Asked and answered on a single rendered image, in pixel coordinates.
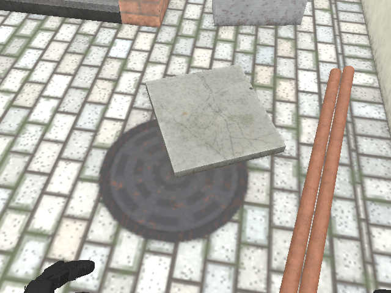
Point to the left robot hand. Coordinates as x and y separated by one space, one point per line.
58 274

